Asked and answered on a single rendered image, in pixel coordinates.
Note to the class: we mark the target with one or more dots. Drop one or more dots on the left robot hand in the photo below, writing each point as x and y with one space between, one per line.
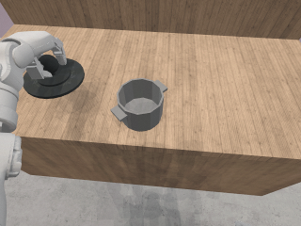
41 42

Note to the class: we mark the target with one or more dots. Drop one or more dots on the table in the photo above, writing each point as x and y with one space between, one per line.
231 119

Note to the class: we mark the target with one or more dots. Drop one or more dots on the lid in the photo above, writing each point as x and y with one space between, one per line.
65 80

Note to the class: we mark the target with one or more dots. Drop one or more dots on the pot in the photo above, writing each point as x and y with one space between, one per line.
140 103

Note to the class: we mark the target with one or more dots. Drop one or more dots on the robot left forearm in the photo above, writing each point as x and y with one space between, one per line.
15 56

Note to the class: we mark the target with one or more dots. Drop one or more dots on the knob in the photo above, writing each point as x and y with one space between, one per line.
49 62

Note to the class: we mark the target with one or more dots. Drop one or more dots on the left robot upper arm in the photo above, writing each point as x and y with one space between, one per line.
10 167

